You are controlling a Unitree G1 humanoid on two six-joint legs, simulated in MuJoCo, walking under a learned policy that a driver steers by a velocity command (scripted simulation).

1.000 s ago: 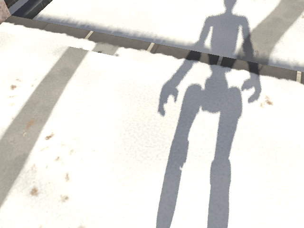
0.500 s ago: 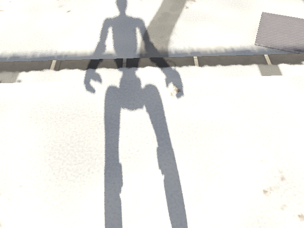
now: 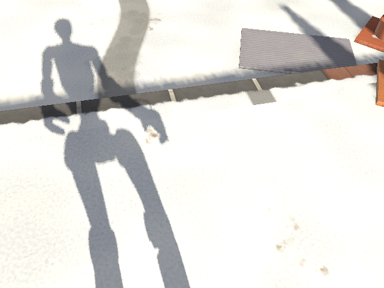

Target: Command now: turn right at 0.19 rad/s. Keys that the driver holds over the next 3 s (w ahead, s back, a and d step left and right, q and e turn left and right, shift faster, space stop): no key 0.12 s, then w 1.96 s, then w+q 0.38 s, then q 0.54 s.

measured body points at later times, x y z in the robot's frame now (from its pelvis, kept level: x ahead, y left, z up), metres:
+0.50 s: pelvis +0.06 +0.01 +0.01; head +0.08 +0.02 +0.46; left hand +0.04 +0.29 -0.12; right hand +0.26 -0.24 -0.07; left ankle +0.11 +0.13 -0.72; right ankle -0.05 -0.15 -0.71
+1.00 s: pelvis +0.29 +0.04 -0.02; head +0.34 +0.04 +0.43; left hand +0.56 +0.24 -0.09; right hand +0.25 -0.24 -0.14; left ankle +0.12 +0.13 -0.75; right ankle +0.47 -0.08 -0.73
